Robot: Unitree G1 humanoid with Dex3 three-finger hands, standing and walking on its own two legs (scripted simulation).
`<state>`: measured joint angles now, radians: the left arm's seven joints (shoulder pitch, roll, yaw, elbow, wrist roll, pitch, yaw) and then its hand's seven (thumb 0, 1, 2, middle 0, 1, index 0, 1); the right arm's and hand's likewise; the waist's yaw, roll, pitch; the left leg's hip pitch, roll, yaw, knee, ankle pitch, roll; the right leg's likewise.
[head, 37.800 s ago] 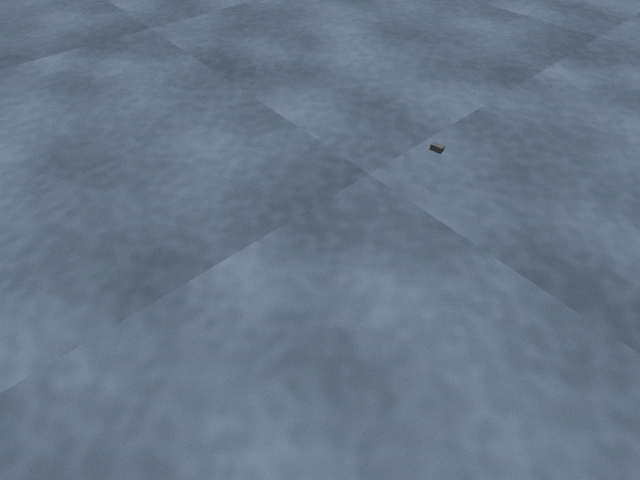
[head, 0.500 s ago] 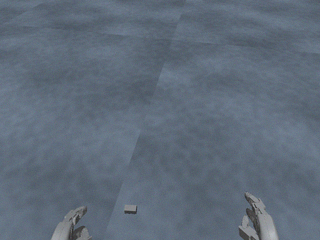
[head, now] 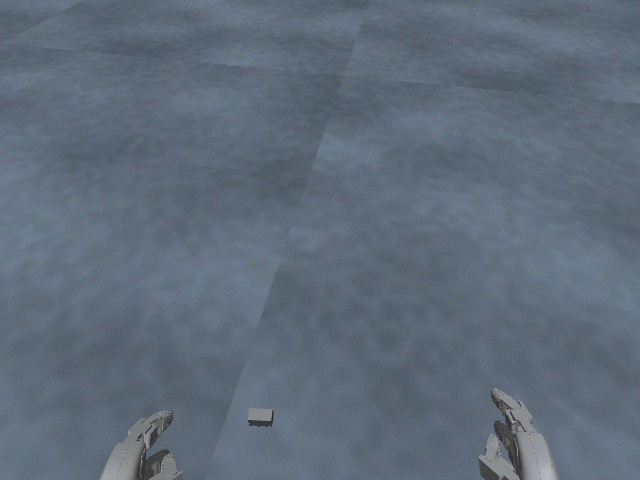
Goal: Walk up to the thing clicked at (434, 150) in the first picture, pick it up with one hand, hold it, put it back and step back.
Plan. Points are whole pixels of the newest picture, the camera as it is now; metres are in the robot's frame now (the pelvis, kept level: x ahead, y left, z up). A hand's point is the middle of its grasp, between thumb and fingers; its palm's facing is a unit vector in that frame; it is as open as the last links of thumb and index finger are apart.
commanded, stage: home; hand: left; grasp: from above
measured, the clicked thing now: (260, 416) +0.44 +0.17 -0.70
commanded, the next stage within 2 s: stand in 0.36 s
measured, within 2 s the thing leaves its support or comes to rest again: neither
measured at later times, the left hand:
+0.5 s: hand (178, 475) +0.17 +0.18 -0.06, palm faces +0.02 -0.97 -0.25, open 7.4 cm
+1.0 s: hand out of the picture +0.04 +0.23 -0.11, palm faces +0.02 -0.95 -0.31, open 7.3 cm
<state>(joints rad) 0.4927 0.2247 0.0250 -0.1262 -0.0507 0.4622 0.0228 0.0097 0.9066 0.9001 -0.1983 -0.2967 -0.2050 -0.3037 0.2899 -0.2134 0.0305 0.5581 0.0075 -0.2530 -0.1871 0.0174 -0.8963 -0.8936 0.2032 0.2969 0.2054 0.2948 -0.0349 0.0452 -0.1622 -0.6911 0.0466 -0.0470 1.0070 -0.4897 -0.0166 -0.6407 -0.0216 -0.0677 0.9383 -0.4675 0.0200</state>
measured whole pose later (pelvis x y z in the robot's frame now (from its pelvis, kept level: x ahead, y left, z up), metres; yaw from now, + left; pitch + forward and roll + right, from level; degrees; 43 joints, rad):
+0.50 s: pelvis +0.00 +0.00 +0.00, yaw +0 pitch +8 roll -2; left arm 0.42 0.24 0.00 0.01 -0.01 0.34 0.03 0.01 0.91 0.90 -0.20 -0.30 -0.21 -0.30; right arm 0.25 -0.22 0.02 0.61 -0.05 -0.21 -0.15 0.02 -0.90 -0.89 0.20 0.30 0.20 0.29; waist -0.01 0.03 -0.10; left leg -0.63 0.04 -0.03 0.99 -0.49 -0.01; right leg -0.59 -0.03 -0.05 0.93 -0.47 0.02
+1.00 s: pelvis +0.00 +0.00 +0.06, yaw -1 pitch -3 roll +0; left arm 0.22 0.27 0.03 1.03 0.03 0.02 0.03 0.01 0.91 0.90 -0.20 -0.30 -0.21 -0.30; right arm 0.19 -0.28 -0.03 1.04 -0.03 -0.01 -0.02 0.01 -0.90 -0.89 0.20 0.30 0.20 0.29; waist 0.02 0.00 0.06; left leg -0.18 0.02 0.01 0.50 -0.27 -0.01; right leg -0.18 -0.04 -0.03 0.49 -0.27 0.03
